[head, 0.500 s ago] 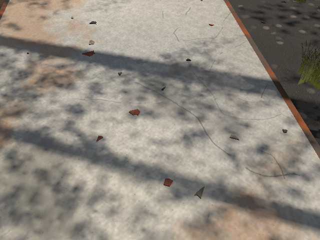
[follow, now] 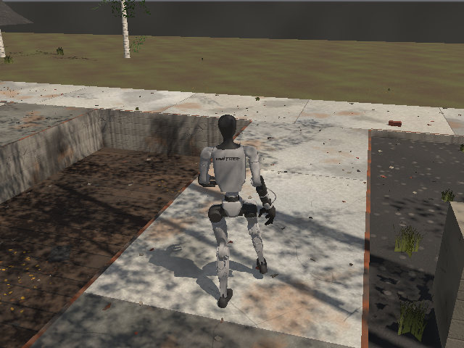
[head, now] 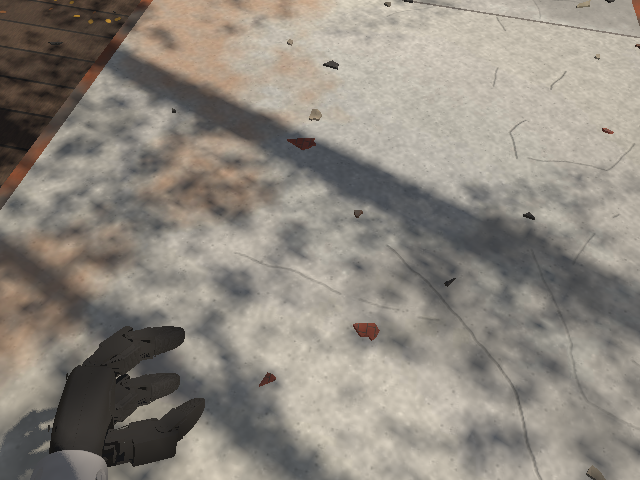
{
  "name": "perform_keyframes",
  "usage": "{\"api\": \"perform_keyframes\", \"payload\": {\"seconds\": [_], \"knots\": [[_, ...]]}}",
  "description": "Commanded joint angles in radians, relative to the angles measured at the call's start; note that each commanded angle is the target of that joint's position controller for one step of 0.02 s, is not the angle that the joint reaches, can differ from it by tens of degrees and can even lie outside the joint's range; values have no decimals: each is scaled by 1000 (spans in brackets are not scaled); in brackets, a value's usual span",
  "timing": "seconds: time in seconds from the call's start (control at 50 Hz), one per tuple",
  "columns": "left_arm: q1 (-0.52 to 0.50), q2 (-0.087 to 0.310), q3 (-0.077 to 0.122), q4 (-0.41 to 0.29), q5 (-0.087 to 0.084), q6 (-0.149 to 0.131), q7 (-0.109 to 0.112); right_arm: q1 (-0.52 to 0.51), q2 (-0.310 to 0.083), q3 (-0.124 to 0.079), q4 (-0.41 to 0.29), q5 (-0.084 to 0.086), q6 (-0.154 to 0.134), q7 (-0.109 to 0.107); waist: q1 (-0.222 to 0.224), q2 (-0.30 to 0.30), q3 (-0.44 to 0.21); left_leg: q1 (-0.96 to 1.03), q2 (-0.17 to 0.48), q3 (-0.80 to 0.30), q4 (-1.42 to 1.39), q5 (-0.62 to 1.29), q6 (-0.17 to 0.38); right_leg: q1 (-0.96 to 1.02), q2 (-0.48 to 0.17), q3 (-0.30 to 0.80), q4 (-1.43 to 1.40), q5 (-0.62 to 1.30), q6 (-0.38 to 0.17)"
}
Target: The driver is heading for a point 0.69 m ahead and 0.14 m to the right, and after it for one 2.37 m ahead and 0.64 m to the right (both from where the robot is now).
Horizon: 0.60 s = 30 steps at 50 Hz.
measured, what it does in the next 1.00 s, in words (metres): walks ahead, turning right: right foot, then left foot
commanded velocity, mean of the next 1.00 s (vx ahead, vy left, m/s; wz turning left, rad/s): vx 0.74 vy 0.00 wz -0.48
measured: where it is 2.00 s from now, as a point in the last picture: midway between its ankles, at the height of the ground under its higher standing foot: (301, 314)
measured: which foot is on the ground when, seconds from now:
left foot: down 0.00-0.12, up 0.14-0.50, down 0.52-0.88, up 0.90-1.00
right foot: up 0.00-0.10, down 0.12-0.52, up 0.54-0.86, down 0.88-1.00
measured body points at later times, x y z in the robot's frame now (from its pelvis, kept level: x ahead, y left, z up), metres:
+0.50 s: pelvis +0.44 -0.03 -0.01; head +0.45 -0.03 +0.44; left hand +0.35 +0.22 -0.14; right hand +0.74 -0.21 -0.01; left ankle +0.59 +0.11 -0.73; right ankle +0.29 -0.17 -0.74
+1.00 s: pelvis +0.75 -0.09 -0.03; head +0.80 -0.14 +0.42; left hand +1.05 +0.06 -0.10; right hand +0.74 -0.41 -0.14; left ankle +0.74 +0.10 -0.64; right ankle +0.83 -0.20 -0.74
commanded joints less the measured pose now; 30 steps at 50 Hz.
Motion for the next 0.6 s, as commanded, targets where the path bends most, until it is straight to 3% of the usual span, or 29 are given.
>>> {"api": "perform_keyframes", "payload": {"seconds": [0.02, 0.06, 0.08, 0.1, 0.12, 0.14, 0.16, 0.18, 0.2, 0.22, 0.24, 0.28, 0.32, 0.38, 0.42, 0.46, 0.48, 0.5, 0.52, 0.54, 0.56, 0.58, 0.6], "knots": [[-126, 88, 40, -93, -29, -23, -12, 5, -149, -49, -34, 7, -2, -14, -6, 141, 10, -193, 148, -179, -119, 180, 73, 270, 90, -114, -154, 115, 12], [-90, 130, 59, -86, -36, -38, -17, 12, -149, -55, -16, 4, 2, -22, 18, 172, 1, -35, 194, -196, -43, 385, 60, 264, 76, -113, -192, 80, -22], [3, 168, 79, -66, -35, -45, -17, -7, -165, -61, -19, -7, 5, -21, 76, 189, -53, 28, 201, -186, 49, 619, 46, 343, 88, -136, -187, 37, -53], [179, 214, 99, -31, -41, -42, -12, -70, -198, -63, -38, -36, 5, -6, 186, 212, -155, 43, 196, -131, 217, 846, 21, 508, 81, -163, -162, 7, -97], [461, 231, 97, 25, -35, -27, -4, -162, -163, -42, -83, -70, 0, 8, 320, 204, -325, -150, 193, -97, 530, 797, 5, 860, -22, -54, -24, -139, -147], [579, 319, 111, 92, 8, -26, -21, 81, -20, -9, -83, -18, -11, 17, 187, -351, -475, -529, 14, -11, 956, 66, -77, 1201, -263, 564, -207, -512, -372], [594, 225, 94, 115, -2, -30, -37, 78, -80, 6, -56, 28, -19, 13, 214, -437, -392, -726, 59, 18, 1048, -122, -72, 1200, -306, 859, -364, -834, -407], [530, 134, 72, 116, -8, -14, -30, -96, -141, 0, -87, 14, -27, 18, 244, -260, -199, -804, 125, 47, 1050, -69, -49, 1069, -247, 718, -377, -814, -368], [505, 132, 65, 118, 0, -2, -32, -243, -149, 6, -124, -19, -44, 20, 242, -47, -109, -762, 147, 85, 986, -18, -41, 904, -185, 571, -378, -618, -331], [493, 140, 63, 131, 1, 1, -44, -351, -135, 6, -160, -51, -64, 19, 221, 46, -27, -721, 158, 103, 880, -11, -41, 762, -124, 470, -390, -444, -311], [476, 120, 52, 136, 5, -2, -46, -352, -121, 5, -179, -54, -73, 23, 169, 21, -31, -667, 184, 94, 789, 11, -48, 697, -87, 415, -401, -369, -310], [469, 96, 40, 149, -16, 3, -46, -329, -110, 12, -179, -49, -75, 22, 128, -33, -23, -604, 198, 110, 631, 13, -81, 628, -49, 356, -424, -267, -329], [466, 128, 44, 158, -34, 7, -31, -370, -99, 23, -204, -54, -80, 21, 107, -26, 13, -556, 204, 129, 458, -4, -114, 518, -72, 344, -443, -227, -348], [454, 183, 62, 147, -39, 20, -7, -477, -95, 32, -230, -44, -95, 37, 126, -34, 47, -302, 161, 161, 228, 282, -145, 286, -42, 276, -478, -254, -310], [496, 181, 62, 155, -47, 28, -3, -492, -126, 16, -231, -33, -93, 35, 133, -52, 41, -148, 144, 151, 159, 396, -164, 239, -43, 274, -475, -262, -282], [540, 159, 56, 170, -55, 36, -4, -493, -158, -6, -233, -21, -88, 22, 126, -52, 36, -98, 136, 149, 94, 332, -162, 306, -38, 277, -404, -239, -247], [547, 158, 55, 174, -54, 40, -4, -461, -178, -22, -231, -18, -89, 14, 99, -55, 14, -42, 124, 161, 60, 279, -150, 334, -20, 266, -322, -126, -224], [535, 158, 55, 170, -49, 41, -8, -373, -208, -41, -220, -19, -90, 6, 43, -48, -47, 75, 149, 150, 55, 259, -130, 326, 16, 226, -160, 3, -192], [482, 136, 44, 137, -28, 41, -11, -147, -262, -64, -189, -22, -87, -8, -73, 0, -196, 340, 284, 33, 81, 150, -71, 190, 53, 157, 144, -12, -153], [585, 22, 8, 108, -52, 31, -6, 26, -337, -77, -157, -41, -71, -9, -55, 278, -397, 637, 556, -447, -37, -219, 73, -67, 141, 44, 517, -469, -115], [618, 58, 0, 101, -83, 35, 9, 15, -324, -76, -135, -34, -63, 2, -24, 419, -363, 593, 633, -724, -145, -364, 124, -229, 64, -9, 721, -530, -111], [522, 111, 15, 110, -71, 47, 16, -39, -231, -57, -137, -35, -55, -3, -33, 281, -175, 462, 591, -570, -152, -191, 107, -299, 18, -31, 797, -464, -98], [439, 129, 22, 97, -44, 60, 16, -99, -182, -43, -126, -45, -43, -6, -6, 156, -60, 312, 552, -345, -126, 158, 77, -265, -13, -59, 790, -415, -85]]}}
Keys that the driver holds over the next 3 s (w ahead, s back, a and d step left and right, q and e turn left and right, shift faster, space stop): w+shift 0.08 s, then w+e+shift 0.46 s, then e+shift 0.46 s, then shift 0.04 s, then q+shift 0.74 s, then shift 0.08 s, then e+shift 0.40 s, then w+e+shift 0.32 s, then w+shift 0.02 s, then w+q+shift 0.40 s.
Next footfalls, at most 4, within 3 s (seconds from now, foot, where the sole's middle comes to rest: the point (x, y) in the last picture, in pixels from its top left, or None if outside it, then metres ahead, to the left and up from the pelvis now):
0.12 right None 0.33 -0.16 -0.77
0.52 left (227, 416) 0.63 0.11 -0.77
0.88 right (358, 314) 0.87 -0.22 -0.77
1.34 left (274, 281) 0.98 -0.02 -0.77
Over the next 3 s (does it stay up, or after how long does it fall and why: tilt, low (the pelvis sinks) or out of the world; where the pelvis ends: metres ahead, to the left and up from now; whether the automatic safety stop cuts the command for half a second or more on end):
stays up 1.16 -0.39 -0.03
